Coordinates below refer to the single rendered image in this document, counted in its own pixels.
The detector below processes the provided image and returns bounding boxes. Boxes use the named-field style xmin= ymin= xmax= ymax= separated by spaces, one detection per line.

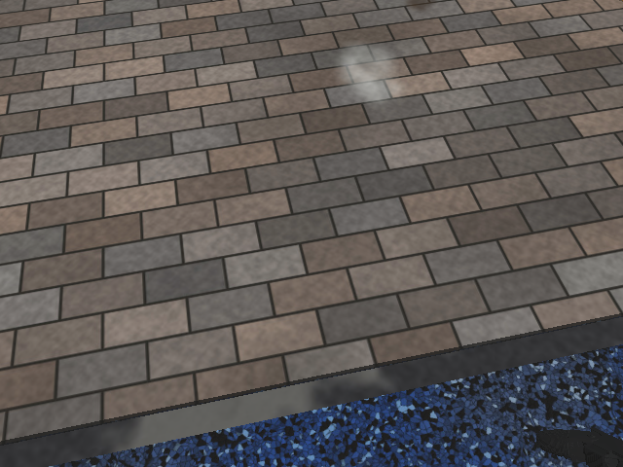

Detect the robot right hand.
xmin=536 ymin=428 xmax=623 ymax=467

